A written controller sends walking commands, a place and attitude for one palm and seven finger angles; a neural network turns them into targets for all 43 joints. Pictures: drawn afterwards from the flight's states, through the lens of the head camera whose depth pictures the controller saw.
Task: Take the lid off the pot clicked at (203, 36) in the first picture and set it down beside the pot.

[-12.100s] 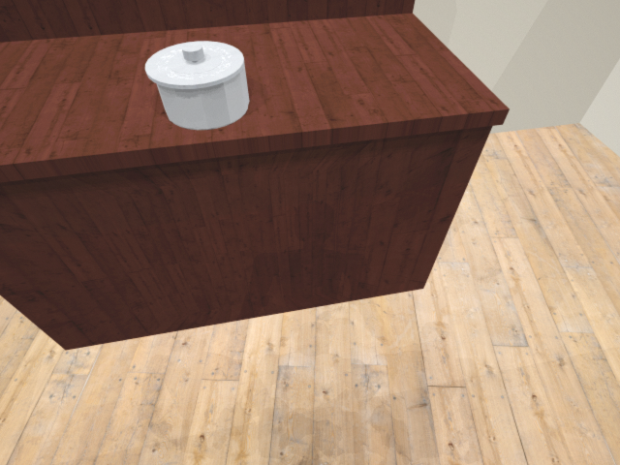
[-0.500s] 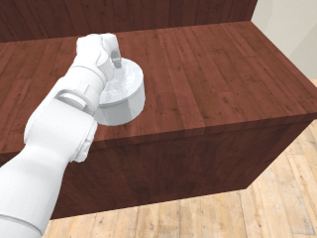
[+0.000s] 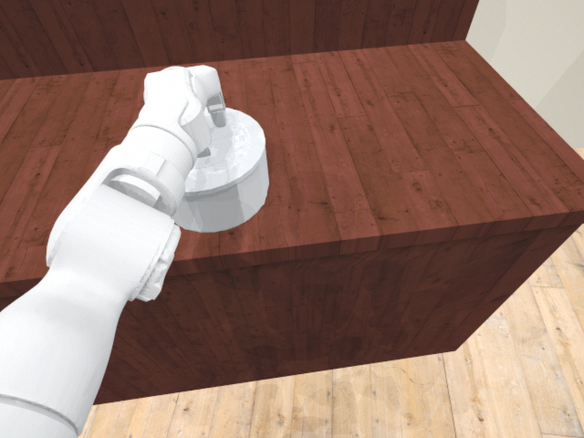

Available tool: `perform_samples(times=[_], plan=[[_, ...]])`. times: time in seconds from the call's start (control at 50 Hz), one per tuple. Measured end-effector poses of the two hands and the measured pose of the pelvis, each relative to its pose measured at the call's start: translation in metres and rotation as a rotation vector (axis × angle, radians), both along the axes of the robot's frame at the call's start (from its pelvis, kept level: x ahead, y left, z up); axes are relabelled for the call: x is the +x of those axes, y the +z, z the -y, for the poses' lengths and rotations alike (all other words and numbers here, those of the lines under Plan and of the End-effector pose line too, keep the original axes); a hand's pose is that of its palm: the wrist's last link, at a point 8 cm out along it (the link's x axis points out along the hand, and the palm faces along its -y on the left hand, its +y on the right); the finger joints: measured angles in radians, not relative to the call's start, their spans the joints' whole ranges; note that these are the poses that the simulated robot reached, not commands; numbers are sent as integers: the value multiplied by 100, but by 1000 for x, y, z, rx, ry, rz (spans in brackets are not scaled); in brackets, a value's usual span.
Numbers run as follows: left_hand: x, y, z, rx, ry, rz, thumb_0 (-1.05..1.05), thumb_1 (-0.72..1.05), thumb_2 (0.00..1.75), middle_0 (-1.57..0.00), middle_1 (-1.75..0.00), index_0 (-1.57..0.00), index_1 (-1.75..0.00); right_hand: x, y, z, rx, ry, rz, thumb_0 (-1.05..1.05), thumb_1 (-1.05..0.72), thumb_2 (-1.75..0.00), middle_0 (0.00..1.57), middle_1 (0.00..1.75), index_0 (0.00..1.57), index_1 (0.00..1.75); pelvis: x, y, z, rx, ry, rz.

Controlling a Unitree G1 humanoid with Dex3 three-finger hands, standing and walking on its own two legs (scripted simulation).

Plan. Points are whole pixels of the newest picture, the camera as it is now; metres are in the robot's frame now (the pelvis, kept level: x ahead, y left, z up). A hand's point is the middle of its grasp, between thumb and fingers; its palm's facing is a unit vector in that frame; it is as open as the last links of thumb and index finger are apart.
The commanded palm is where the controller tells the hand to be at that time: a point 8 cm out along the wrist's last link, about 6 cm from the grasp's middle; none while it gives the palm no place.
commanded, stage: close the fingers and squeeze the knob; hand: left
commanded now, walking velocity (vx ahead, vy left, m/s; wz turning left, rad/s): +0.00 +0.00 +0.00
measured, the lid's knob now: (196, 134) +0.51 +0.10 +0.15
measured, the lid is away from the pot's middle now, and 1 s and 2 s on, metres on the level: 0.01 0.01 0.00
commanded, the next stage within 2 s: lift the lid straight up in 1.54 s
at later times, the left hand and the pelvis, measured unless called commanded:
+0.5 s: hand (194, 133) +0.49 +0.10 +0.18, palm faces -0.40 -0.10 -0.91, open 7.9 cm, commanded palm +0.49 +0.10 +0.22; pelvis +0.00 +0.00 +0.00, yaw +0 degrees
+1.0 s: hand (194, 134) +0.48 +0.09 +0.18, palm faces -0.39 -0.08 -0.92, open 6.4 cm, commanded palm +0.49 +0.10 +0.22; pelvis +0.00 +0.00 +0.00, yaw +0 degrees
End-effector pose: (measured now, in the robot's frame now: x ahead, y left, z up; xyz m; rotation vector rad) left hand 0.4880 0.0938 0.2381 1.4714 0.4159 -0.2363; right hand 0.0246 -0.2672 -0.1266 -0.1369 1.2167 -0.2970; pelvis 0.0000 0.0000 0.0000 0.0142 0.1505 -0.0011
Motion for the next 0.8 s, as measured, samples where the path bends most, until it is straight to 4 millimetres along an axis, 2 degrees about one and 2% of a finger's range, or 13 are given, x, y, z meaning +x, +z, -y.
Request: perform_samples(times=[0.12, 0.26, 0.54, 0.8], plan=[[0, -4, 0, 8, -16, 5, 0, -3, 101, -55, -84, -53, -82, 3, 0, 1, 0, -2, 9, 1, -90, -89, 20, 29, 20, 30, 1, 0, 0, 0, -1, 2], [-1, -5, 0, -19, -28, 11, 0, 6, 94, -51, -95, -52, -95, 10, 0, -1, 8, 5, 28, 1, -90, -89, 20, 29, 20, 30, 3, 1, 1, 2, -5, 9], [0, -5, -5, -8, -20, 9, 0, 21, 86, -57, -105, -60, -106, 25, 2, -3, 10, 17, 49, 1, -90, -89, 20, 29, 20, 30, 5, 1, 0, 2, -3, 9], [-1, -5, -5, 2, -12, 5, -1, 31, 72, -63, -104, -70, -108, 22, 1, -4, 12, 17, 37, 1, -90, -89, 20, 29, 20, 30, 4, 1, 0, 1, -2, 11]])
